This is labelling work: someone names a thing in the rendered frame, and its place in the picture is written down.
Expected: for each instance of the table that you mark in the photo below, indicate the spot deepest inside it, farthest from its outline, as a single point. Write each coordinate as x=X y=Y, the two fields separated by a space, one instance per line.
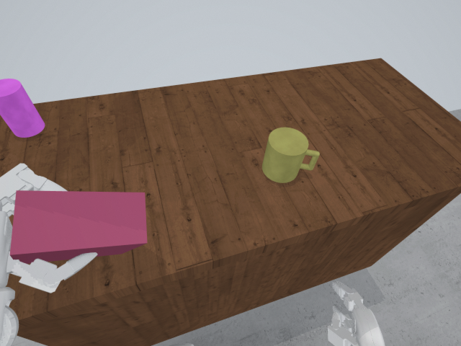
x=222 y=238

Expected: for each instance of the right robot hand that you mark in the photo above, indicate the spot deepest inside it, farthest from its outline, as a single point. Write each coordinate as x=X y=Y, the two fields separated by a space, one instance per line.
x=360 y=328

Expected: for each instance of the sponge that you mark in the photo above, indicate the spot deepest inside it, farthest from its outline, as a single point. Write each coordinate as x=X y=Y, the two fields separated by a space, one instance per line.
x=60 y=225

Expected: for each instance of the left robot forearm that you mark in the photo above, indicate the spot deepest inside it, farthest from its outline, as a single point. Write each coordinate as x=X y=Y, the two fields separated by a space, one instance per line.
x=9 y=323

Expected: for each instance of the left robot hand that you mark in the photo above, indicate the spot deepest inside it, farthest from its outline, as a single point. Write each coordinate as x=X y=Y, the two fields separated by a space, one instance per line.
x=39 y=274

